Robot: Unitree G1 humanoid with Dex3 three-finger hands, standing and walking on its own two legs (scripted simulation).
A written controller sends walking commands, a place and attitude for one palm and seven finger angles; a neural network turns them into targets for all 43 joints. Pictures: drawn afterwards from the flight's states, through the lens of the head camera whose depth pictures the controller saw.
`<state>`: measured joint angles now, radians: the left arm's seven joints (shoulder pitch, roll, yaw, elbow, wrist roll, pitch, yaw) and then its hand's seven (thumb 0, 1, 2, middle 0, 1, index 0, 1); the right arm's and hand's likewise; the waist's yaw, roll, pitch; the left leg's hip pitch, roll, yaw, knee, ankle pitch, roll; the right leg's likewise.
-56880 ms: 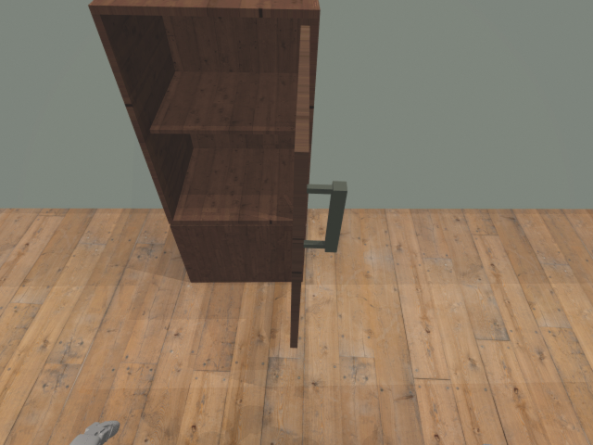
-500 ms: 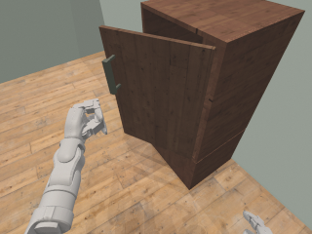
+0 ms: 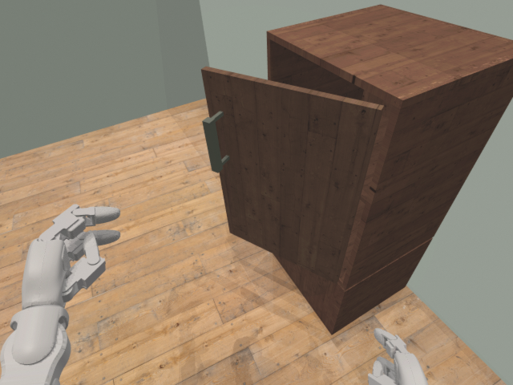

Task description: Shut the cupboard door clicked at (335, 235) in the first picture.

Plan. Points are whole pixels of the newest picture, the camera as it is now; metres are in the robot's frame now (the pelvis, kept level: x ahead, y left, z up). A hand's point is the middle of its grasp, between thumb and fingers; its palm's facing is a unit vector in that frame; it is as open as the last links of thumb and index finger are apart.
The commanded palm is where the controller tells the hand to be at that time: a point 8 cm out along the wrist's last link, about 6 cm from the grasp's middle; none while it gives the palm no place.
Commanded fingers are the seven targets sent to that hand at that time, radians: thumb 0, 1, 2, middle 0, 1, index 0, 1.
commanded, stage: draw the hand back to the body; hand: left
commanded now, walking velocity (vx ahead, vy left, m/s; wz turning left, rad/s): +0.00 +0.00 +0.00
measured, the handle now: (218, 142) +0.66 +0.17 +0.03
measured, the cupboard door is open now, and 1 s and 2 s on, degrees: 29 29 29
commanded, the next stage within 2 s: step back with the hand held close in 0.54 s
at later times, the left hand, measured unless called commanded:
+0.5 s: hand (57, 282) +0.19 +0.26 +0.15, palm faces +0.46 -0.80 -0.38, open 7.4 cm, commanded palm +0.14 +0.30 +0.17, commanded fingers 0.00 0.90 0.90 -0.20 -0.30 -0.20 -0.30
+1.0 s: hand (48, 277) +0.19 +0.27 +0.16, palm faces +0.36 -0.78 -0.51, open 7.4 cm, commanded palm +0.13 +0.32 +0.17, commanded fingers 0.00 0.90 0.90 -0.20 -0.30 -0.20 -0.30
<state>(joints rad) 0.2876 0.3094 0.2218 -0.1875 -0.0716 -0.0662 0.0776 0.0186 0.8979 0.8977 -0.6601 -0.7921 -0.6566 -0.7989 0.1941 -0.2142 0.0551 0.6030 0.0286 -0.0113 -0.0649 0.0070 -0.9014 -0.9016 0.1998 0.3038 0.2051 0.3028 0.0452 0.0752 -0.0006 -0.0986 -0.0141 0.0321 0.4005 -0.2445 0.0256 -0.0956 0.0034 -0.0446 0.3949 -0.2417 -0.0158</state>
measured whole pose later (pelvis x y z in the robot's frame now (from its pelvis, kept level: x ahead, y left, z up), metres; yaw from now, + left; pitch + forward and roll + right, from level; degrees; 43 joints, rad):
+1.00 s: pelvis -0.02 +0.02 -0.01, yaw -1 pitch +1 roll +0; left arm 0.54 0.42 0.40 -0.43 -0.06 -0.15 0.12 0.02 0.89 0.90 -0.21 -0.30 -0.21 -0.30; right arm 0.18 -0.25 -0.02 0.56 0.02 0.02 -0.09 0.01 -0.90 -0.90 0.20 0.30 0.20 0.30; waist 0.00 0.05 -0.01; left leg -0.26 -0.03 0.06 0.49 -0.26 0.05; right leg -0.26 -0.01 -0.02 0.49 -0.24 0.01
